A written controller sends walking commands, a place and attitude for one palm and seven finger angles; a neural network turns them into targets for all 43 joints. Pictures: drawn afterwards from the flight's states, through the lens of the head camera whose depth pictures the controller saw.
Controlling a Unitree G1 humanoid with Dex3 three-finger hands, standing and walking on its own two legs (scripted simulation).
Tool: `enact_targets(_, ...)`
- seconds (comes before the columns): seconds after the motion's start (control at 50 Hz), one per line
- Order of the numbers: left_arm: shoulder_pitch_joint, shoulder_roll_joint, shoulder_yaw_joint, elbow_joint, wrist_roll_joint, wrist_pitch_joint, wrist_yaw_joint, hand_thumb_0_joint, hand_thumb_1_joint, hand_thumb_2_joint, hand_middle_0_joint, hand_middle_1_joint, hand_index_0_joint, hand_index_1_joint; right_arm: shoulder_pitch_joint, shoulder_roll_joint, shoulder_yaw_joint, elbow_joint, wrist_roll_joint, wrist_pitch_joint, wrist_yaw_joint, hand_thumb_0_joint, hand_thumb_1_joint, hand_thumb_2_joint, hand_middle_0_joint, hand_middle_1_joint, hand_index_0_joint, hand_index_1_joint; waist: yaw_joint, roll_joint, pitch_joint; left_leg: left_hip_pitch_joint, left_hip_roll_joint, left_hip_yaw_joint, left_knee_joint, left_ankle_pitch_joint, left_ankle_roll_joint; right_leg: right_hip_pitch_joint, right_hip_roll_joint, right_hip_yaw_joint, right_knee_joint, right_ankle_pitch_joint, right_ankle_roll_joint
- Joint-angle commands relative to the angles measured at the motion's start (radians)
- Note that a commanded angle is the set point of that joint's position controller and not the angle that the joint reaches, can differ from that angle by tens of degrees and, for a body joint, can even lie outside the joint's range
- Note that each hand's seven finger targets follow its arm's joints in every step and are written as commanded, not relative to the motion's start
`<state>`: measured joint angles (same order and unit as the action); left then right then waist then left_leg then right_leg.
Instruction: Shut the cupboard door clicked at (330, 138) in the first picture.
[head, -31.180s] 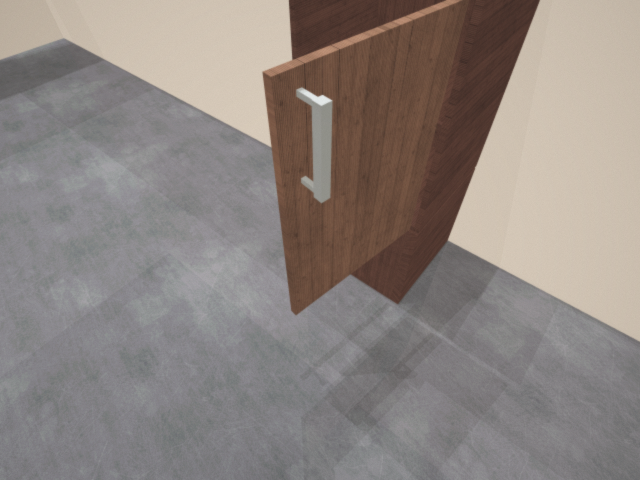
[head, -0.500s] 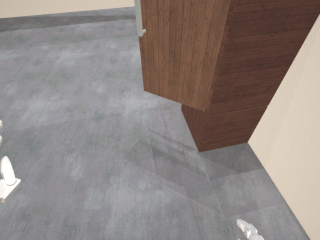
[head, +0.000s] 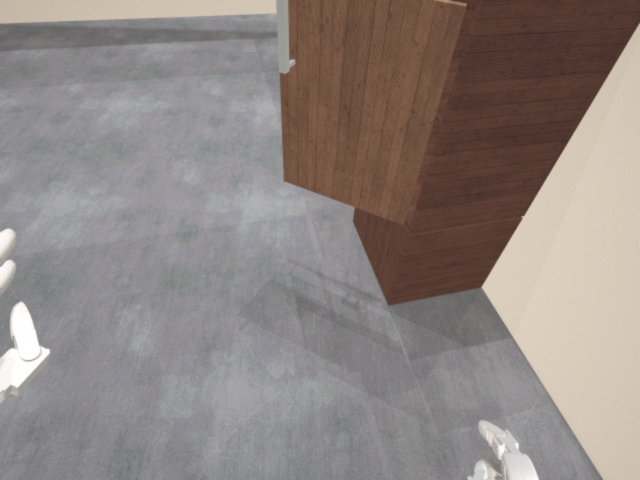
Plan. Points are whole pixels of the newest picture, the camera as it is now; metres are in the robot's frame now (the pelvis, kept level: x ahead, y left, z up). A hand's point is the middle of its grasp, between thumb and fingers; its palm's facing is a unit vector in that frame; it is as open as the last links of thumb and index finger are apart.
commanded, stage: stop stepping back and stand still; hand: left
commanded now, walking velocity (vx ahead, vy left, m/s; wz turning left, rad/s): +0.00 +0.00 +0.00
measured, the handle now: (287, 32) +1.01 +0.15 +0.13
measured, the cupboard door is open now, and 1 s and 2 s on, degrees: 49 49 49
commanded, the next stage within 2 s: let the arm hang, fingers relaxed in 0.40 s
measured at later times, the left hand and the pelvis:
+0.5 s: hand (19, 369) +0.17 +0.28 +0.15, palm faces +0.44 -0.79 -0.42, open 7.4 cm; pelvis -0.02 +0.01 +0.00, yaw +1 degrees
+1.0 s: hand out of the picture -0.05 +0.19 -0.18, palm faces +0.05 -0.98 -0.20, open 7.1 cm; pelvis -0.03 +0.00 +0.00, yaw +3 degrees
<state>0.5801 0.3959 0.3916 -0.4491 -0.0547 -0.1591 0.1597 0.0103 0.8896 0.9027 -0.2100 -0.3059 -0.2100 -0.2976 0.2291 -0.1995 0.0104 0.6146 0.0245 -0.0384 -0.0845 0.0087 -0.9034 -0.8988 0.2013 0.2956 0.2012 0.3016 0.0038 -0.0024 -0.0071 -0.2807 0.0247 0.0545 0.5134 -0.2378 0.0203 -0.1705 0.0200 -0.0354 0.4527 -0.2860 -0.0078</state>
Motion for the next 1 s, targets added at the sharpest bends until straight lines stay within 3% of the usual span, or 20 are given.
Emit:
enact_targets(0.0, -0.144, 0.225, 0.131, -0.312, 0.017, -0.085, 0.030, 0.000, 0.900, 0.900, -0.200, -0.300, -0.200, -0.300, -0.108, -0.132, -0.040, -0.149, -0.010, -0.082, -0.012, 0.000, -0.900, -0.900, 0.200, 0.300, 0.200, 0.300, 0.000, 0.141, -0.082, 0.009, 0.084, -0.123, -0.153, 0.052, 0.016, 0.034, -0.062, 0.072, -0.060, 0.133, 0.009)
enact_targets(0.02, -0.138, 0.201, 0.116, -0.297, 0.018, -0.088, 0.029, 0.000, 0.900, 0.900, -0.200, -0.300, -0.200, -0.300, -0.104, -0.122, -0.036, -0.146, -0.012, -0.084, -0.011, 0.000, -0.900, -0.900, 0.200, 0.300, 0.200, 0.300, -0.001, 0.134, -0.058, -0.014, 0.083, -0.130, -0.169, 0.011, 0.016, 0.032, -0.058, 0.069, -0.067, 0.103, 0.007)
enact_targets(0.1, -0.093, 0.203, 0.143, -0.226, 0.020, -0.090, 0.030, 0.000, 0.900, 0.900, -0.200, -0.300, -0.200, -0.300, -0.095, -0.123, -0.039, -0.140, -0.015, -0.087, -0.005, 0.000, -0.900, -0.900, 0.200, 0.300, 0.200, 0.300, 0.000, 0.128, -0.035, -0.047, 0.075, -0.133, -0.204, -0.133, 0.010, 0.028, -0.053, 0.067, -0.104, 0.018, 0.001)
enact_targets(0.18, -0.073, 0.155, 0.113, -0.136, 0.016, -0.080, 0.020, 0.000, 0.900, 0.900, -0.200, -0.300, -0.200, -0.300, -0.092, -0.117, -0.037, -0.139, -0.013, -0.080, 0.000, 0.000, -0.900, -0.900, 0.200, 0.300, 0.200, 0.300, -0.005, 0.064, 0.008, -0.068, 0.068, -0.127, -0.202, -0.193, 0.004, -0.019, -0.054, 0.086, -0.153, -0.052, 0.000)
enact_targets(0.26, -0.094, 0.148, 0.093, -0.141, 0.019, -0.079, 0.015, 0.000, 0.900, 0.900, -0.200, -0.300, -0.200, -0.300, -0.097, -0.122, -0.039, -0.140, -0.010, -0.084, 0.001, 0.000, -0.900, -0.900, 0.200, 0.300, 0.200, 0.300, -0.005, 0.045, -0.006, -0.046, 0.071, -0.134, -0.210, -0.186, 0.006, -0.029, -0.050, 0.077, -0.153, -0.058, 0.002)
enact_targets(0.36, -0.135, 0.169, 0.095, -0.228, 0.029, -0.089, 0.021, 0.000, 0.900, 0.900, -0.200, -0.300, -0.200, -0.300, -0.105, -0.122, -0.036, -0.141, -0.013, -0.099, -0.005, 0.000, -0.900, -0.900, 0.200, 0.300, 0.200, 0.300, 0.000, 0.107, -0.053, -0.037, 0.073, -0.141, -0.228, -0.158, 0.013, 0.029, -0.040, 0.057, -0.108, 0.020, 0.008)
enact_targets(0.4, -0.133, 0.205, 0.128, -0.259, 0.031, -0.093, 0.026, 0.000, 0.900, 0.900, -0.200, -0.300, -0.200, -0.300, -0.106, -0.126, -0.038, -0.138, -0.016, -0.106, -0.006, 0.000, -0.900, -0.900, 0.200, 0.300, 0.200, 0.300, 0.004, 0.127, -0.070, -0.040, 0.070, -0.143, -0.220, -0.128, 0.013, 0.053, -0.043, 0.057, -0.098, 0.048, 0.006)
enact_targets(0.46, -0.097, 0.189, 0.124, -0.254, 0.026, -0.097, 0.029, 0.000, 0.900, 0.900, -0.200, -0.300, -0.200, -0.300, -0.097, -0.117, -0.036, -0.138, -0.016, -0.105, -0.007, 0.000, -0.900, -0.900, 0.200, 0.300, 0.200, 0.300, 0.005, 0.126, -0.079, -0.025, 0.065, -0.132, -0.196, -0.048, 0.009, 0.063, -0.046, 0.057, -0.092, 0.098, 0.004)
enact_targets(0.48, -0.120, -0.003, -0.300, 0.584, 0.083, 0.049, -0.122, 0.000, 0.900, 0.900, -0.200, -0.300, -0.200, -0.300, -0.158, -0.300, -0.077, 0.094, -0.017, -0.157, 0.093, 0.000, -0.900, -0.900, 0.200, 0.300, 0.200, 0.300, -0.033, 0.089, 0.009, -0.064, 0.079, -0.133, 0.000, 0.292, 0.007, -0.082, -0.127, -0.004, 0.037, 0.252, -0.015)
enact_targets(0.5, -0.140, -0.015, -0.277, 0.605, 0.074, 0.133, -0.140, 0.000, 0.900, 0.900, -0.200, -0.300, -0.200, -0.300, -0.056, -0.249, -0.085, 0.104, -0.012, -0.097, 0.093, 0.000, -0.900, -0.900, 0.200, 0.300, 0.200, 0.300, -0.034, 0.069, -0.075, 0.047, 0.086, -0.100, 0.005, 0.384, -0.017, -0.096, -0.129, 0.061, -0.018, 0.235, -0.020)
enact_targets(0.52, -0.153, -0.003, -0.280, 0.575, 0.069, 0.156, -0.144, 0.000, 0.900, 0.900, -0.200, -0.300, -0.200, -0.300, -0.041, -0.259, -0.085, 0.077, -0.010, -0.078, 0.089, 0.000, -0.900, -0.900, 0.200, 0.300, 0.200, 0.300, -0.034, 0.095, -0.066, 0.059, 0.092, -0.101, 0.009, 0.361, -0.013, -0.117, -0.122, 0.045, -0.008, 0.168, -0.021)
enact_targets(0.54, -0.184, -0.008, -0.287, 0.605, 0.069, 0.152, -0.147, 0.000, 0.900, 0.900, -0.200, -0.300, -0.200, -0.300, -0.045, -0.258, -0.079, 0.084, -0.017, -0.067, 0.091, 0.000, -0.900, -0.900, 0.200, 0.300, 0.200, 0.300, -0.026, 0.073, -0.093, 0.025, 0.110, -0.134, -0.009, 0.326, 0.008, -0.118, -0.102, 0.025, 0.033, 0.082, -0.023)
enact_targets(0.58, -0.238, 0.013, -0.300, 0.705, 0.075, 0.150, -0.151, 0.000, 0.900, 0.900, -0.200, -0.300, -0.200, -0.300, -0.074, -0.270, -0.064, 0.089, -0.025, -0.038, 0.090, 0.000, -0.900, -0.900, 0.200, 0.300, 0.200, 0.300, -0.012, -0.042, -0.058, -0.044, 0.116, -0.182, -0.054, 0.254, 0.035, -0.080, -0.082, 0.027, 0.048, 0.029, -0.023)
enact_targets(0.62, -0.276, 0.020, -0.315, 0.818, 0.076, 0.151, -0.152, 0.000, 0.900, 0.900, -0.200, -0.300, -0.200, -0.300, -0.079, -0.255, -0.052, 0.101, -0.031, -0.020, 0.089, 0.000, -0.900, -0.900, 0.200, 0.300, 0.200, 0.300, -0.010, -0.147, -0.047, -0.045, 0.093, -0.186, -0.051, 0.232, 0.031, -0.070, -0.110, 0.062, 0.019, 0.061, -0.036)
enact_targets(0.66, -0.309, 0.015, -0.331, 0.937, 0.076, 0.155, -0.148, 0.000, 0.900, 0.900, -0.200, -0.300, -0.200, -0.300, -0.071, -0.230, -0.044, 0.126, -0.037, 0.002, 0.090, 0.000, -0.900, -0.900, 0.200, 0.300, 0.200, 0.300, -0.018, -0.170, -0.047, -0.014, 0.064, -0.169, -0.042, 0.183, 0.022, -0.094, -0.139, 0.096, -0.009, 0.045, -0.049)
enact_targets(0.68, -0.321, 0.007, -0.341, 0.991, 0.074, 0.159, -0.147, 0.000, 0.900, 0.900, -0.200, -0.300, -0.200, -0.300, -0.067, -0.217, -0.038, 0.144, -0.041, 0.012, 0.090, 0.000, -0.900, -0.900, 0.200, 0.300, 0.200, 0.300, -0.022, -0.161, -0.040, 0.005, 0.053, -0.163, -0.042, 0.154, 0.017, -0.112, -0.147, 0.106, -0.029, 0.014, -0.053)
enact_targets(0.78, -0.298, -0.028, -0.365, 1.220, 0.068, 0.161, -0.139, 0.000, 0.900, 0.900, -0.200, -0.300, -0.200, -0.300, -0.055, -0.171, -0.022, 0.225, -0.047, 0.033, 0.084, 0.000, -0.900, -0.900, 0.200, 0.300, 0.200, 0.300, -0.010, 0.122, -0.039, 0.004, 0.054, -0.175, -0.135, 0.066, 0.012, -0.045, -0.118, 0.100, -0.050, -0.011, -0.030)
enact_targets(0.82, -0.273, -0.037, -0.365, 1.296, 0.067, 0.156, -0.138, 0.000, 0.900, 0.900, -0.200, -0.300, -0.200, -0.300, -0.040, -0.157, -0.021, 0.259, -0.044, 0.035, 0.078, 0.000, -0.900, -0.900, 0.200, 0.300, 0.200, 0.300, -0.006, 0.151, -0.049, 0.016, 0.053, -0.168, -0.135, 0.072, 0.009, -0.016, -0.121, 0.094, -0.070, 0.024, -0.031)
enact_targets(0.88, -0.261, -0.055, -0.361, 1.376, 0.065, 0.150, -0.138, 0.000, 0.900, 0.900, -0.200, -0.300, -0.200, -0.300, -0.006, -0.137, -0.025, 0.307, -0.043, 0.039, 0.068, 0.000, -0.900, -0.900, 0.200, 0.300, 0.200, 0.300, -0.008, 0.181, -0.045, 0.031, 0.054, -0.160, -0.140, 0.054, 0.005, -0.002, -0.126, 0.098, -0.103, 0.035, -0.042)
enact_targets(0.98, -0.262, -0.077, -0.370, 1.473, 0.063, 0.147, -0.137, 0.000, 0.900, 0.900, -0.200, -0.300, -0.200, -0.300, 0.043, -0.128, -0.030, 0.373, -0.037, 0.045, 0.059, 0.000, -0.900, -0.900, 0.200, 0.300, 0.200, 0.300, -0.017, 0.057, 0.035, 0.055, 0.065, -0.157, -0.155, 0.045, 0.006, -0.045, -0.129, 0.091, -0.156, -0.001, -0.040)
